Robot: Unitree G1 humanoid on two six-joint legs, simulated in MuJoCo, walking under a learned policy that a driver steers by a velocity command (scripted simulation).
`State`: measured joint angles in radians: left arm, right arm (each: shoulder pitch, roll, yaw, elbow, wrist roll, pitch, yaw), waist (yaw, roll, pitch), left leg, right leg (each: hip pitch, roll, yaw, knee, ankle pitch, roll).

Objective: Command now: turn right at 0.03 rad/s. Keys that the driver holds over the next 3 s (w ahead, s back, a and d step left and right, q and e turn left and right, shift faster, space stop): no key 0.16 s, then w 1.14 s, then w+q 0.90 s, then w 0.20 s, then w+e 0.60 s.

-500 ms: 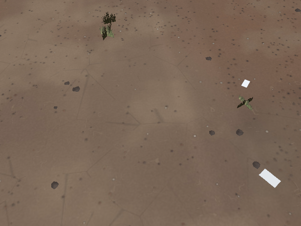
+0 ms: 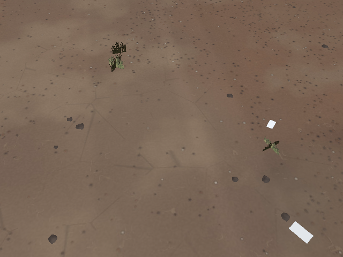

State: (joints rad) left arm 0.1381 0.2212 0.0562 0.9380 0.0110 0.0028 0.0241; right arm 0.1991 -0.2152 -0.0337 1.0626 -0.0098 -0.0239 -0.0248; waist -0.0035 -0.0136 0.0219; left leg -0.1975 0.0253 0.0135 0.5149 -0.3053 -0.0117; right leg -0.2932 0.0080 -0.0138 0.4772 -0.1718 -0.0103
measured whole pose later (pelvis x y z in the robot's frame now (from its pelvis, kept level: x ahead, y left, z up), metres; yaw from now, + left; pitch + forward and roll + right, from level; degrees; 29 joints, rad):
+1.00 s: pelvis +0.35 +0.03 -0.01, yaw +0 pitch +1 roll +0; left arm 0.35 0.24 0.05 1.06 -0.03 -0.09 0.00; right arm 0.05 -0.24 -0.06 0.92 0.01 -0.10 0.04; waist 0.02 -0.01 0.06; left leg -0.43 -0.03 0.08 0.56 -0.15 0.07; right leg -0.24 -0.02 0.05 1.17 -0.43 -0.04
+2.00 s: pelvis +0.92 +0.06 -0.02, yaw +20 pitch +2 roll -2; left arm 0.30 0.27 0.09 0.97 -0.01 -0.05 0.03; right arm 0.06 -0.26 -0.08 0.76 0.03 -0.03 0.05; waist 0.03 0.01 0.04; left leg -0.53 0.01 0.07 0.64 -0.13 0.12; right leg 0.03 -0.12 -0.29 0.60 -0.46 0.06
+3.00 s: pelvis +1.45 +0.30 -0.01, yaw +17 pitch +3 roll +1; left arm 0.42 0.29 0.08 0.82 -0.02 -0.04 0.02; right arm 0.01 -0.25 -0.05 0.65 0.00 -0.13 0.01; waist 0.09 -0.01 0.00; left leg -0.44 -0.03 -0.05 0.46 -0.07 0.01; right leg -0.12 0.08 0.22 0.58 -0.45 -0.05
